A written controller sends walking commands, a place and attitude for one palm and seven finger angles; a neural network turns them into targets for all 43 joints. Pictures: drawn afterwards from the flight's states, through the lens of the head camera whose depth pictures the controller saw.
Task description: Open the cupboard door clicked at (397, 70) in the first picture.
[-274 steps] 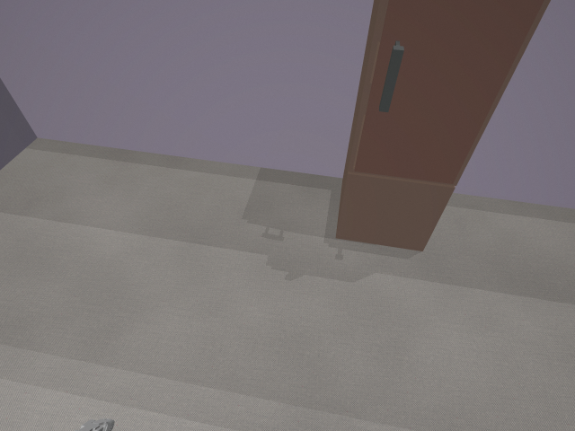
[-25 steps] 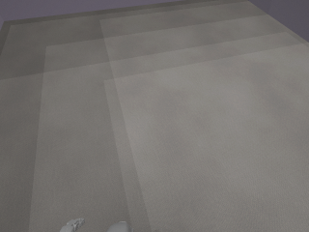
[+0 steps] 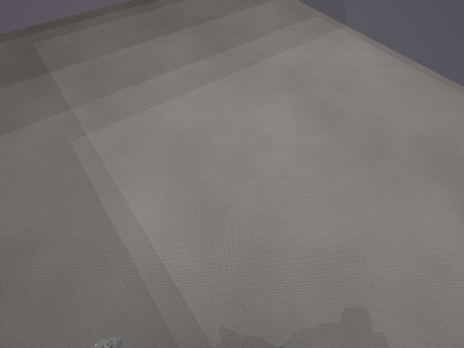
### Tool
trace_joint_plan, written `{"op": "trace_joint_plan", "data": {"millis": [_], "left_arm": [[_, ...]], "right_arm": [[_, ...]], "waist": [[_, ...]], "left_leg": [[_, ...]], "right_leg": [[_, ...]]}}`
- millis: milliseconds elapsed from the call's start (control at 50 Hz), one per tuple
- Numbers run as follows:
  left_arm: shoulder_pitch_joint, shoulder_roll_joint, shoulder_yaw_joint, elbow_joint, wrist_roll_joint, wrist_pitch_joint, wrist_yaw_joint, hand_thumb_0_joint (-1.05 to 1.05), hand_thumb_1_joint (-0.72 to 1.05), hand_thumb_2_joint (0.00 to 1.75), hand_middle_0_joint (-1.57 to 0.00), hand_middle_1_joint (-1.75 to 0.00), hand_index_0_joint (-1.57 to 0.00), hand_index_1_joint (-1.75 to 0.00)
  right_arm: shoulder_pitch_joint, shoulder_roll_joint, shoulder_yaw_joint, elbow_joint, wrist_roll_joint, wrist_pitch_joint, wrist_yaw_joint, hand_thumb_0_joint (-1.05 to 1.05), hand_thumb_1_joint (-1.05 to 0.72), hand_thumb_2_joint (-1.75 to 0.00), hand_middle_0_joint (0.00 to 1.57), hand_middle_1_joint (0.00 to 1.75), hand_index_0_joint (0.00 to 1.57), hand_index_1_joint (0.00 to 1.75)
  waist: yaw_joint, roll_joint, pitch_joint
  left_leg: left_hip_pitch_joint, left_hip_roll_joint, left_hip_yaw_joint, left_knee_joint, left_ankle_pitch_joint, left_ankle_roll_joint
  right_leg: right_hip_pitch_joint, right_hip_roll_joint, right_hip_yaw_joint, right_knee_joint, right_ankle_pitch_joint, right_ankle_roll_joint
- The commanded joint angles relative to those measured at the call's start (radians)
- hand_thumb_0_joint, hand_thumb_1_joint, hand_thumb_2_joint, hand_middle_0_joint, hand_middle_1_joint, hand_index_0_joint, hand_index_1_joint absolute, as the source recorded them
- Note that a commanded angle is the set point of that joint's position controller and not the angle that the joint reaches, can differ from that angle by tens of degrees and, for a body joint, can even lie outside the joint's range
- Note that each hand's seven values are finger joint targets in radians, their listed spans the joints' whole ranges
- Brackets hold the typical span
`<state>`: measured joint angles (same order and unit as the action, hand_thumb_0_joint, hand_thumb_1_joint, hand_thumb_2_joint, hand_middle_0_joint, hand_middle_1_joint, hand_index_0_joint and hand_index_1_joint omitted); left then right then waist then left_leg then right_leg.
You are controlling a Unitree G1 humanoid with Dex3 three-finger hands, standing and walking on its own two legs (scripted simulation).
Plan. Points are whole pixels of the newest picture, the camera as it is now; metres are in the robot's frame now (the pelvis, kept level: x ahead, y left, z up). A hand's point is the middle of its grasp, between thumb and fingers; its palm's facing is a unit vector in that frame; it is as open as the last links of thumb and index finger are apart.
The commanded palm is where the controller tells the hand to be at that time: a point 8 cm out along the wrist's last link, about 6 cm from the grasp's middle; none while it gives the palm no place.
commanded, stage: walk to a spot facing it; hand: left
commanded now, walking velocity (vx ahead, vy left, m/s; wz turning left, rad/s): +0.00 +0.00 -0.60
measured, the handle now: out of the picture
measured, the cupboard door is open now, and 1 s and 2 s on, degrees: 0 0 0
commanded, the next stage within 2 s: turn to face it in 0.86 s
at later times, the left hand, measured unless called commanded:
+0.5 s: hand out of the picture +0.13 +0.19 -0.18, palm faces -0.18 -0.96 -0.19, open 7.4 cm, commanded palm none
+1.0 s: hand (221, 257) +0.32 +0.04 -0.16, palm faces -0.56 -0.79 -0.26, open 7.4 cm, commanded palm none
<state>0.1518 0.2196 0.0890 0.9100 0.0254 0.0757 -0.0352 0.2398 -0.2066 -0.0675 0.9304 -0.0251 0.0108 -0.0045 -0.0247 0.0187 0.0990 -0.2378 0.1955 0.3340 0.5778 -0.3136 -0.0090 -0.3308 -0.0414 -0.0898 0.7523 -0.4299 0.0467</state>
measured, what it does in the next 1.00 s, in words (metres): walks ahead, turning right: right foot, then left foot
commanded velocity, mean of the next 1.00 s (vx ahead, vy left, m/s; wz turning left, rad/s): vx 0.05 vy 0.00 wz -0.52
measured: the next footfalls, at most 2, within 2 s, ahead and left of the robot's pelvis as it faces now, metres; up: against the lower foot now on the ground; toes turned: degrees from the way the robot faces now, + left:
right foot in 0.04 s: +0.03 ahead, -0.13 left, +0.00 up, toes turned -8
left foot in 0.48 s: +0.11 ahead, +0.10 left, +0.00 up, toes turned -10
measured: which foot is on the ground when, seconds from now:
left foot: down 0.00-0.04, up 0.06-0.46, down 0.48-0.94, up 0.96-1.00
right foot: up 0.00-0.02, down 0.04-0.48, up 0.50-0.92, down 0.94-1.00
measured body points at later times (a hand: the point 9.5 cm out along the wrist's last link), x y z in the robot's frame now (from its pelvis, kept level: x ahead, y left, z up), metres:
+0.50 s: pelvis +0.03 +0.00 -0.01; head +0.05 +0.02 +0.44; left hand +0.14 +0.24 -0.16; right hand +0.07 -0.27 -0.12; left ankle +0.07 +0.10 -0.74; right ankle -0.01 -0.12 -0.73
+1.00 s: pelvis +0.09 -0.05 -0.02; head +0.13 -0.09 +0.43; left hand +0.35 +0.08 -0.14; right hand -0.07 -0.24 -0.18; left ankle +0.08 +0.10 -0.68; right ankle +0.07 -0.14 -0.74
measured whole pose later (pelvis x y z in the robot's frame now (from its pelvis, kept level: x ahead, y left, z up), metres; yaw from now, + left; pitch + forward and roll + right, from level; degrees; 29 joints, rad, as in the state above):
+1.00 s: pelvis +0.09 -0.05 -0.02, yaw -34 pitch +0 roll +0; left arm 0.08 0.21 0.07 0.89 0.02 0.00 -0.01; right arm 0.32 -0.21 -0.07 1.00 -0.01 0.04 -0.01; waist -0.04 0.04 0.14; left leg -0.30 0.17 0.20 1.04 -0.57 -0.07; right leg -0.37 0.00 -0.11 0.69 -0.31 -0.06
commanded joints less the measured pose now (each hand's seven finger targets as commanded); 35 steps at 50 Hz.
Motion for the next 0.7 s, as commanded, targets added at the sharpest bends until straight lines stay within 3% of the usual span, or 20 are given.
{"op": "trace_joint_plan", "data": {"millis": [0,20,40,60,100,140,280,320,380,420,440,460,480,500,520,540,560,600,640,680], "left_arm": [[0.110,0.155,0.021,-0.060,0.001,-0.060,0.025,0.00,0.90,0.90,-0.20,-0.30,-0.20,-0.30],[0.159,0.267,0.045,-0.046,0.005,-0.069,0.041,0.00,0.90,0.90,-0.20,-0.30,-0.20,-0.30],[0.201,0.286,0.047,-0.039,-0.012,-0.059,0.050,0.00,0.90,0.90,-0.20,-0.30,-0.20,-0.30],[0.148,0.274,0.054,-0.041,-0.009,-0.060,0.056,0.00,0.90,0.90,-0.20,-0.30,-0.20,-0.30],[0.033,0.189,0.033,-0.072,-0.011,-0.056,0.059,0.00,0.90,0.90,-0.20,-0.30,-0.20,-0.30],[-0.003,0.180,0.020,-0.086,-0.010,-0.063,0.054,0.00,0.90,0.90,-0.20,-0.30,-0.20,-0.30],[0.057,0.206,0.026,-0.057,-0.006,-0.070,0.038,0.00,0.90,0.90,-0.20,-0.30,-0.20,-0.30],[0.066,0.213,0.029,-0.053,-0.002,-0.073,0.037,0.00,0.90,0.90,-0.20,-0.30,-0.20,-0.30],[0.049,0.219,0.031,-0.053,-0.004,-0.073,0.031,0.00,0.90,0.90,-0.20,-0.30,-0.20,-0.30],[-0.004,0.196,0.028,-0.061,-0.010,-0.066,0.030,0.00,0.90,0.90,-0.20,-0.30,-0.20,-0.30],[0.007,0.131,0.014,-0.080,-0.017,-0.060,0.026,0.00,0.90,0.90,-0.20,-0.30,-0.20,-0.30],[0.039,0.067,0.003,-0.101,-0.021,-0.056,0.015,0.00,0.90,0.90,-0.20,-0.30,-0.20,-0.30],[0.016,0.115,0.015,-0.104,-0.006,-0.055,0.013,0.00,0.90,0.90,-0.20,-0.30,-0.20,-0.30],[-0.008,0.129,0.023,-0.095,0.004,-0.049,0.008,0.00,0.90,0.90,-0.20,-0.30,-0.20,-0.30],[-0.015,0.124,0.030,-0.083,0.006,-0.048,-0.002,0.00,0.90,0.90,-0.20,-0.30,-0.20,-0.30],[0.008,0.106,0.029,-0.067,0.007,-0.045,-0.008,0.00,0.90,0.90,-0.20,-0.30,-0.20,-0.30],[0.034,0.089,0.025,-0.054,0.005,-0.041,-0.010,0.00,0.90,0.90,-0.20,-0.30,-0.20,-0.30],[0.062,0.064,0.021,-0.039,-0.003,-0.037,-0.007,0.00,0.90,0.90,-0.20,-0.30,-0.20,-0.30],[0.041,0.052,0.014,-0.045,-0.004,-0.032,-0.004,0.00,0.90,0.90,-0.20,-0.30,-0.20,-0.30],[-0.005,0.043,0.010,-0.059,-0.004,-0.028,-0.003,0.00,0.90,0.90,-0.20,-0.30,-0.20,-0.30]], "right_arm": [[0.037,-0.166,-0.046,-0.064,0.010,-0.006,0.000,0.00,-0.90,-0.90,0.20,0.30,0.20,0.30],[-0.011,-0.081,-0.017,-0.121,0.009,-0.001,0.004,0.00,-0.90,-0.90,0.20,0.30,0.20,0.30],[-0.076,-0.099,-0.013,-0.147,0.010,0.017,-0.011,0.00,-0.90,-0.90,0.20,0.30,0.20,0.30],[-0.088,-0.091,-0.010,-0.139,0.011,0.020,-0.018,0.00,-0.90,-0.90,0.20,0.30,0.20,0.30],[-0.079,-0.121,-0.018,-0.101,0.006,0.021,-0.017,0.00,-0.90,-0.90,0.20,0.30,0.20,0.30],[-0.038,-0.111,-0.016,-0.077,0.002,0.025,-0.013,0.00,-0.90,-0.90,0.20,0.30,0.20,0.30],[-0.104,-0.121,-0.014,-0.113,-0.002,0.013,0.001,0.00,-0.90,-0.90,0.20,0.30,0.20,0.30],[-0.123,-0.117,-0.012,-0.130,0.001,0.001,0.003,0.00,-0.90,-0.90,0.20,0.30,0.20,0.30],[-0.084,-0.110,-0.008,-0.126,0.007,-0.015,0.000,0.00,-0.90,-0.90,0.20,0.30,0.20,0.30],[0.049,-0.115,-0.005,-0.087,0.009,-0.029,-0.012,0.00,-0.90,-0.90,0.20,0.30,0.20,0.30],[0.115,-0.182,-0.014,-0.065,0.005,-0.037,-0.023,0.00,-0.90,-0.90,0.20,0.30,0.20,0.30],[0.151,-0.292,-0.034,-0.070,-0.008,-0.032,-0.024,0.00,-0.90,-0.90,0.20,0.30,0.20,0.30],[0.122,-0.289,-0.029,-0.083,-0.006,-0.025,-0.022,0.00,-0.90,-0.90,0.20,0.30,0.20,0.30],[0.067,-0.244,-0.019,-0.092,-0.007,-0.027,-0.023,0.00,-0.90,-0.90,0.20,0.30,0.20,0.30],[0.037,-0.203,-0.005,-0.098,-0.007,-0.032,-0.025,0.00,-0.90,-0.90,0.20,0.30,0.20,0.30],[0.002,-0.177,0.003,-0.100,-0.006,-0.035,-0.027,0.00,-0.90,-0.90,0.20,0.30,0.20,0.30],[-0.002,-0.162,0.007,-0.096,-0.004,-0.039,-0.031,0.00,-0.90,-0.90,0.20,0.30,0.20,0.30],[0.030,-0.147,0.006,-0.080,0.002,-0.043,-0.035,0.00,-0.90,-0.90,0.20,0.30,0.20,0.30],[0.078,-0.146,0.001,-0.058,0.003,-0.044,-0.034,0.00,-0.90,-0.90,0.20,0.30,0.20,0.30],[0.102,-0.150,-0.007,-0.039,0.003,-0.040,-0.032,0.00,-0.90,-0.90,0.20,0.30,0.20,0.30]], "waist": [[0.063,-0.038,-0.209],[0.091,-0.344,-0.183],[0.121,-0.254,-0.175],[0.092,-0.333,-0.168],[0.049,-0.207,-0.122],[0.018,-0.159,-0.125],[0.056,-0.164,-0.087],[0.066,-0.168,-0.077],[0.048,-0.179,-0.078],[-0.023,-0.141,-0.106],[-0.044,0.041,-0.139],[-0.047,0.343,-0.142],[-0.048,0.285,-0.090],[-0.025,0.202,-0.032],[-0.010,0.141,0.027],[0.016,0.115,0.036],[0.025,0.112,0.015],[0.024,0.131,-0.049],[0.010,0.135,-0.078],[-0.004,0.135,-0.069]], "left_leg": [[-0.063,0.134,-0.069,0.181,0.276,-0.026],[-0.375,-0.020,-0.080,0.411,-0.294,-0.080],[-0.396,-0.037,-0.247,0.534,-0.344,-0.074],[-0.432,-0.041,-0.291,0.584,-0.303,-0.072],[-0.401,-0.027,-0.318,0.591,-0.141,-0.082],[-0.331,-0.050,-0.292,0.541,-0.086,-0.096],[-0.311,-0.088,-0.278,0.353,-0.078,-0.097],[-0.271,-0.104,-0.282,0.265,-0.110,-0.085],[-0.127,-0.148,-0.261,0.102,-0.100,-0.065],[0.101,-0.156,-0.242,-0.136,0.023,-0.056],[0.264,-0.017,-0.386,-0.257,-0.049,-0.024],[0.317,0.259,-0.691,-0.365,-0.179,0.065],[0.157,0.349,-0.742,-0.416,-0.292,0.125],[0.060,0.311,-0.701,-0.432,-0.308,0.115],[0.002,0.250,-0.601,-0.430,-0.223,0.098],[0.009,0.197,-0.479,-0.405,-0.065,0.078],[0.045,0.159,-0.385,-0.367,0.121,0.068],[0.142,0.137,-0.259,-0.290,0.452,0.070],[0.208,0.137,-0.213,-0.244,0.628,0.086],[0.222,0.153,-0.190,-0.230,0.653,0.101]], "right_leg": [[0.317,-0.092,0.106,-0.377,0.380,-0.078],[0.409,-0.346,0.461,-0.406,0.723,-0.188],[0.327,-0.387,0.452,-0.390,0.822,-0.259],[0.314,-0.325,0.444,-0.393,0.763,-0.255],[0.250,-0.235,0.328,-0.381,0.641,-0.227],[0.198,-0.193,0.276,-0.379,0.655,-0.210],[0.180,-0.174,0.406,-0.477,0.176,-0.232],[0.163,-0.184,0.453,-0.481,0.117,-0.241],[0.093,-0.155,0.473,-0.448,0.119,-0.225],[-0.017,-0.086,0.428,-0.330,0.125,-0.165],[-0.159,0.015,0.342,-0.168,0.053,-0.109],[-0.341,0.135,0.165,0.110,-0.190,-0.043],[-0.324,0.051,0.146,0.264,-0.183,-0.034],[-0.308,0.032,0.146,0.346,-0.125,-0.028],[-0.289,0.011,0.129,0.388,-0.053,-0.022],[-0.284,-0.002,0.112,0.414,0.019,-0.012],[-0.276,-0.003,0.100,0.431,0.062,-0.001],[-0.274,-0.006,0.079,0.428,0.084,0.015],[-0.278,-0.006,0.057,0.391,0.076,0.024],[-0.275,-0.019,0.035,0.323,0.077,0.027]]}}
